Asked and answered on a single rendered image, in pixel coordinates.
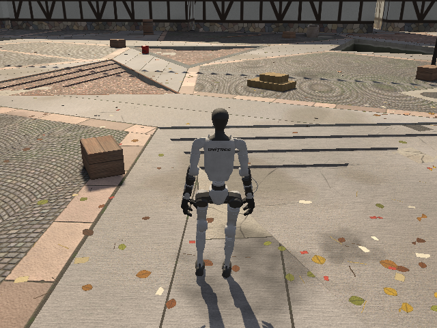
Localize right robot upper arm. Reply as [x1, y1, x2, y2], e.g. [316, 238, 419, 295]
[234, 138, 249, 177]

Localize robot left hand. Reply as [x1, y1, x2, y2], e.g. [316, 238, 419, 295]
[181, 198, 197, 217]

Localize robot right foot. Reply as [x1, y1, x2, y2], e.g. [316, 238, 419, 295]
[222, 261, 231, 278]

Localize right robot forearm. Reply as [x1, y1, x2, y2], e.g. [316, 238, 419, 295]
[242, 167, 254, 199]

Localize left robot upper arm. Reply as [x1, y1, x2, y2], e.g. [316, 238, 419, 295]
[188, 137, 205, 176]

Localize robot right hand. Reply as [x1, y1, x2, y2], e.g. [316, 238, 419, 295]
[240, 198, 255, 216]

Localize robot right shin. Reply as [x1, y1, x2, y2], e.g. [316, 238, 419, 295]
[224, 226, 236, 269]

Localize left robot forearm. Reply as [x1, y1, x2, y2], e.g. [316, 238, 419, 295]
[182, 166, 196, 200]

